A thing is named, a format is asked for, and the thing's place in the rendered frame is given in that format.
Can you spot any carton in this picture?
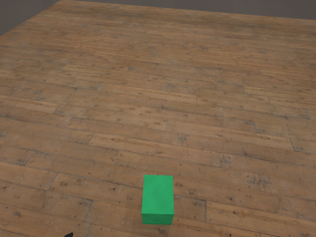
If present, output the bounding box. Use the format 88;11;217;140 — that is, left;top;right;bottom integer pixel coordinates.
141;175;175;225

